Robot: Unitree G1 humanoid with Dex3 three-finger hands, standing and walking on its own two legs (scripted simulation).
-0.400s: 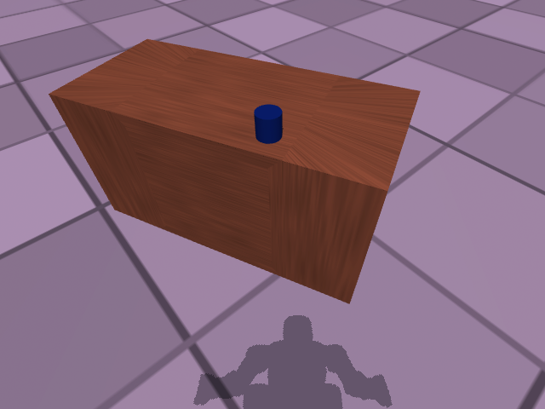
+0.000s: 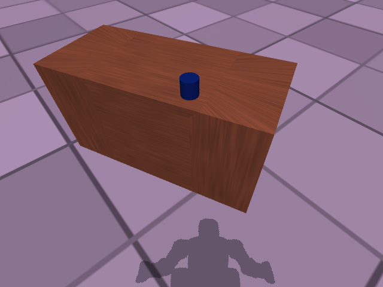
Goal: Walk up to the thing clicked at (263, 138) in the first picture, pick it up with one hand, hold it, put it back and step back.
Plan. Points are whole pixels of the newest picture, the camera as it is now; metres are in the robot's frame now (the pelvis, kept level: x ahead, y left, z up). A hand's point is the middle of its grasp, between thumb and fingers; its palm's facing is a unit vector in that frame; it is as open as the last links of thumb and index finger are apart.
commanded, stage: stand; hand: left
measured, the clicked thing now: (189, 86) +0.89 +0.04 -0.09
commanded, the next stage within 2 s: walk up in 0.72 s
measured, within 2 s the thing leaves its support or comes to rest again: neither
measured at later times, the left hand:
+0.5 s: hand out of the picture +0.09 +0.25 -0.16, palm faces -0.02 -0.94 -0.34, open 7.4 cm
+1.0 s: hand out of the picture +0.08 +0.32 -0.17, palm faces -0.12 -0.93 -0.35, open 7.4 cm
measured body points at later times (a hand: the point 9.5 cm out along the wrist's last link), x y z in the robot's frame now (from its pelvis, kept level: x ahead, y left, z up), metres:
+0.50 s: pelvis +0.01 +0.00 +0.00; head +0.02 +0.00 +0.45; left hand +0.09 +0.30 -0.13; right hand +0.09 -0.30 -0.13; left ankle -0.01 +0.13 -0.75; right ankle -0.01 -0.12 -0.75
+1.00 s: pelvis +0.05 +0.05 -0.02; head +0.07 +0.06 +0.43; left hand +0.09 +0.37 -0.15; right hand +0.11 -0.29 -0.12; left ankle +0.09 +0.16 -0.75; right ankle -0.01 -0.11 -0.74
